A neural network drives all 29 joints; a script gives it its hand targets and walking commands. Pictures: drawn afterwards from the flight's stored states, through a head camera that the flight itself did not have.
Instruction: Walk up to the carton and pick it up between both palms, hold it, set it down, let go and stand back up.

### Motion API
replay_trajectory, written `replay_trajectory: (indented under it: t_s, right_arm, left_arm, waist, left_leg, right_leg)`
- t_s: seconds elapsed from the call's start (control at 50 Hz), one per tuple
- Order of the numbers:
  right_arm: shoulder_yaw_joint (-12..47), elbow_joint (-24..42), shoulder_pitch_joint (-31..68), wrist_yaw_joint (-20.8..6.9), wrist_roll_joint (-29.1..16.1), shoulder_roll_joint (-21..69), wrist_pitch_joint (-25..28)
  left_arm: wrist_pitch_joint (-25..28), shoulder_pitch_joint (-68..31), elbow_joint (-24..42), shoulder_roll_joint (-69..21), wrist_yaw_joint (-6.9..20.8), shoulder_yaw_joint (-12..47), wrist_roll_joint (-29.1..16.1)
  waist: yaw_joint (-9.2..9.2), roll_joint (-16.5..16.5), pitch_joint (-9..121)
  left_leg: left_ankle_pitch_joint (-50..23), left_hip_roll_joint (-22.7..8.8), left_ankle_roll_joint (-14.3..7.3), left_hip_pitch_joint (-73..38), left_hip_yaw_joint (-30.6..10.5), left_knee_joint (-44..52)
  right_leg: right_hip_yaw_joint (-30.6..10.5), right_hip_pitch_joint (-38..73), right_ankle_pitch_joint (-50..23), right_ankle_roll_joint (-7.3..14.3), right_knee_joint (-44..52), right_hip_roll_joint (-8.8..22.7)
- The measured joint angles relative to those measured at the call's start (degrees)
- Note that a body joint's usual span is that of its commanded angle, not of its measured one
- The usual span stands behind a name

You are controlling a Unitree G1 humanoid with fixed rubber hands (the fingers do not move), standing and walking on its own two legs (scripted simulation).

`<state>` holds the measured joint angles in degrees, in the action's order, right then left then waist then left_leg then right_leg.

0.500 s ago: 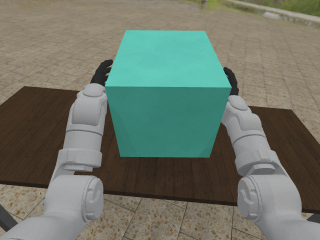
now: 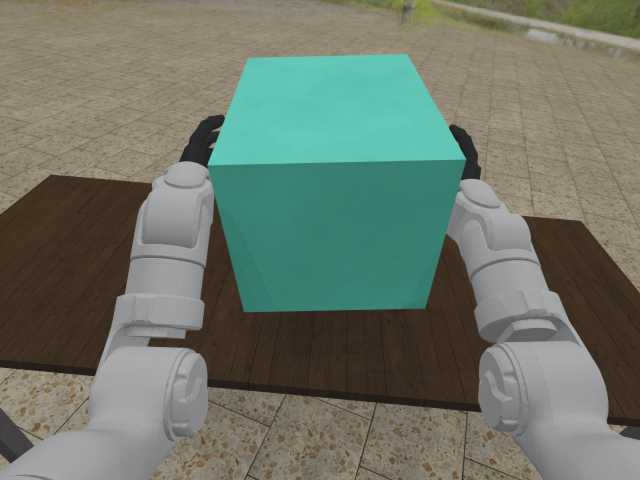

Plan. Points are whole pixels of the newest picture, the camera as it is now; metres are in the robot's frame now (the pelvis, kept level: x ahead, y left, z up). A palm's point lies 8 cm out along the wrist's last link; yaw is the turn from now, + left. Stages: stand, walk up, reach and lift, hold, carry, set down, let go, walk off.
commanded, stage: hold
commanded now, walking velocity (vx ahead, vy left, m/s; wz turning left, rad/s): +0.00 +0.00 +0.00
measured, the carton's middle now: (330, 174) +0.43 -0.02 +0.22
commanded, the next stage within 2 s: none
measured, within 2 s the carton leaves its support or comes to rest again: neither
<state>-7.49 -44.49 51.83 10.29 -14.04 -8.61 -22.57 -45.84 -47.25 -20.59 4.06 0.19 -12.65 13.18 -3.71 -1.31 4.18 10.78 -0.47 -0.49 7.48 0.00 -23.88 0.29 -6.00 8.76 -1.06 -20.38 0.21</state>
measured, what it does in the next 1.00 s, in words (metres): stands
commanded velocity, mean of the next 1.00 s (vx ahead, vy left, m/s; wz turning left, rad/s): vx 0.00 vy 0.00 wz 0.00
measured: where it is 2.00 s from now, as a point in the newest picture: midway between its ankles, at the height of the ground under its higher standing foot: outside the picture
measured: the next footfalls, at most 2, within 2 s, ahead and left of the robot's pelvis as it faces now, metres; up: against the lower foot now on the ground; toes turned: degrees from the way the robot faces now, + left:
none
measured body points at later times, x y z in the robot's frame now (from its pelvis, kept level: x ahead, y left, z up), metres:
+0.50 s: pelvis +0.00 +0.00 +0.00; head -0.08 +0.02 +0.44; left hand +0.38 +0.15 +0.26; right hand +0.39 -0.18 +0.25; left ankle +0.03 +0.11 -0.74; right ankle +0.03 -0.13 -0.74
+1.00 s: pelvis +0.00 +0.00 +0.00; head -0.08 +0.02 +0.44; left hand +0.38 +0.15 +0.26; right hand +0.39 -0.17 +0.25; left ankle +0.03 +0.11 -0.74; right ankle +0.03 -0.13 -0.74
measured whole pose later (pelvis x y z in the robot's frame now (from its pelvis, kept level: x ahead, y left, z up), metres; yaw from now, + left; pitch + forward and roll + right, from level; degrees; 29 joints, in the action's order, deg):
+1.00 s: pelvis +0.00 +0.00 +0.00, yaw +0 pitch -6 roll -1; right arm -6.5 -40.7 51.8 11.2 -16.0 -9.4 -26.6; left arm -49.0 -47.9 -17.4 4.1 0.1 -12.7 13.2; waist -3.7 -1.3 4.3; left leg 10.6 -0.5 -0.5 7.1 0.0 -23.9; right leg 0.3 -5.6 8.6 -1.1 -20.4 0.2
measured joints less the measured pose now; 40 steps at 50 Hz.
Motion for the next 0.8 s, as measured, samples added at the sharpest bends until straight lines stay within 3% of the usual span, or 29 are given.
replay_trajectory:
  t_s: [0.2, 0.8]
  right_arm:
    - [0.43, 3.69, -0.38, 0.82, -1.38, -0.34, -1.59]
    - [0.96, 3.75, -0.11, 0.91, -1.92, -0.75, -3.69]
  left_arm:
    - [-1.01, -0.16, 2.71, 0.0, -0.01, 0.0, 0.0]
    - [-3.07, -0.68, 3.22, 0.0, -0.06, -0.04, 0.0]
  waist:
    - [0.0, 0.0, 0.01]
    - [0.0, 0.0, 0.08]
  left_leg:
    - [-0.05, 0.0, 0.0, -0.06, 0.0, 0.0]
    - [-0.22, 0.0, 0.0, -0.34, 0.0, 0.0]
  right_leg:
    - [0.0, 0.07, -0.03, 0.0, 0.0, 0.0]
    - [0.0, 0.36, -0.2, 0.0, 0.0, 0.0]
